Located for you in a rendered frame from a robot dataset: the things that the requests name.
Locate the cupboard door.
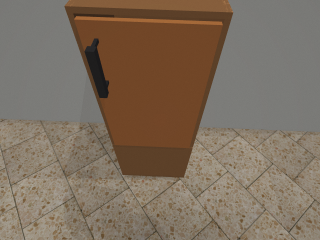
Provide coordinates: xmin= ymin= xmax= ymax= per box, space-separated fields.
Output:
xmin=74 ymin=16 xmax=223 ymax=148

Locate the handle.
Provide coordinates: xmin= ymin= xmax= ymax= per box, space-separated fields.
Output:
xmin=84 ymin=38 xmax=109 ymax=98

